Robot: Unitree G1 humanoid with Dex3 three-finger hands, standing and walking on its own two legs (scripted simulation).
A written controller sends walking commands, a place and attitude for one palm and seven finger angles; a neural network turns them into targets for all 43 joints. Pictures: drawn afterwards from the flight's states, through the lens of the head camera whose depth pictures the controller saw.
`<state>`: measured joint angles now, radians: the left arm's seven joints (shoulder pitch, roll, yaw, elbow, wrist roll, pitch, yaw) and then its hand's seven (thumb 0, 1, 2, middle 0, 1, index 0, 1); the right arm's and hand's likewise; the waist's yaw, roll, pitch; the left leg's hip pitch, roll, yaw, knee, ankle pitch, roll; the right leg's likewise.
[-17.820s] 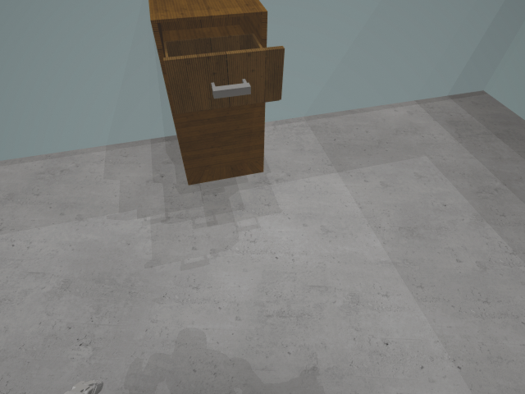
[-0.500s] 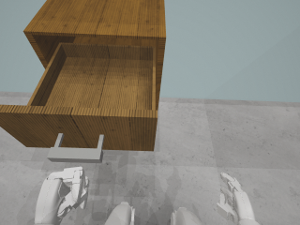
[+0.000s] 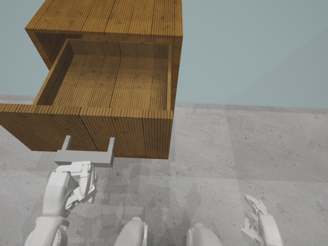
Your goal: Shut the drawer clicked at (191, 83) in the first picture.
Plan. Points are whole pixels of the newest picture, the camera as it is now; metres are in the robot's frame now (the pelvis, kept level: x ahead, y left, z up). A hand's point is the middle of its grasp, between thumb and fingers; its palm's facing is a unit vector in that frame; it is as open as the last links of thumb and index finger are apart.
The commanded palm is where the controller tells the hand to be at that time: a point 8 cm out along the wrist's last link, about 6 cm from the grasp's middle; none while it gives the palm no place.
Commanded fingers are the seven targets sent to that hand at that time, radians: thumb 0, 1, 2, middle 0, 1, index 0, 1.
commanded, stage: push the drawer shut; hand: left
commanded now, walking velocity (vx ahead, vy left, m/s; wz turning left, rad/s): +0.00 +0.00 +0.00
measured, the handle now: (87, 149) +0.32 +0.20 +0.05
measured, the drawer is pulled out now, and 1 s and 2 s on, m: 0.26 0.14 0.01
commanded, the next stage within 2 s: none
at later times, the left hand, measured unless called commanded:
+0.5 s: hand (98, 158) +0.30 +0.17 +0.05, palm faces -0.02 -1.00 -0.04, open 3.0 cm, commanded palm +0.30 +0.22 +0.06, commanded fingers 0.00 0.90 0.90 -1.40 -1.60 -1.40 -1.60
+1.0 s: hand (104, 133) +0.36 +0.17 +0.05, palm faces -0.01 -1.00 -0.04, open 3.0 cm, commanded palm +0.36 +0.22 +0.06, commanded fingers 0.00 0.90 0.90 -1.40 -1.60 -1.40 -1.60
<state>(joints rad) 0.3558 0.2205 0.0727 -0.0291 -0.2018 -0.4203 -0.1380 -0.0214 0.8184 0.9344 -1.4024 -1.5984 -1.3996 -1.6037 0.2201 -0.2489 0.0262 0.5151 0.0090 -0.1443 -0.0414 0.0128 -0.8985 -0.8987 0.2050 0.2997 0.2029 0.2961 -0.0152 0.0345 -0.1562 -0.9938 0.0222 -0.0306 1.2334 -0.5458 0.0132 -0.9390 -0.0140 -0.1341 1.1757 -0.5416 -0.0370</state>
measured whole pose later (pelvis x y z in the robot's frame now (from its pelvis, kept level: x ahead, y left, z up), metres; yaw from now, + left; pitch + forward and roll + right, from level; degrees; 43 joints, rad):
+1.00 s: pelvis +0.00 +0.01 +0.01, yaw -1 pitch +18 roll -2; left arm -0.24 0.24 0.14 0.50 -0.16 -0.41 -0.10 -0.01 0.81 0.92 -1.40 -1.60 -1.40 -1.60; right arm 0.23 -0.25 0.04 0.60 0.01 -0.07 -0.02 0.01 -0.90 -0.90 0.21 0.30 0.20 0.30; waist -0.05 0.02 -0.13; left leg -0.97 0.02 0.01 1.15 -0.50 0.03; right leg -0.93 -0.02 -0.09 1.10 -0.49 -0.02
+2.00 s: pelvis -0.02 +0.01 +0.00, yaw -2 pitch +23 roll -3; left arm -0.81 0.43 0.35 1.11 -0.08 -0.49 -0.14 0.03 0.81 0.93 -1.40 -1.60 -1.40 -1.60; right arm 0.32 -0.27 0.04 0.65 -0.02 0.01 0.00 0.01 -0.90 -0.90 0.20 0.30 0.20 0.30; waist -0.16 0.03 -0.12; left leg -1.12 0.04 0.00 1.20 -0.49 0.03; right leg -1.08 0.00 -0.10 1.14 -0.47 -0.03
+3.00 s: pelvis -0.04 +0.02 -0.01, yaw -2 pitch +26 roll -5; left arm -1.02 0.53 0.31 1.25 -0.04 -0.45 -0.11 0.01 0.57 0.94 -1.40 -1.60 -1.40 -1.60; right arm 0.36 -0.27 0.08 0.68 -0.05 -0.04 0.00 0.00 -0.90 -0.90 0.21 0.30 0.20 0.30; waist -0.21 0.03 -0.11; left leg -1.24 0.02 -0.03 1.24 -0.46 0.04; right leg -1.17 -0.01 -0.13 1.15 -0.43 -0.01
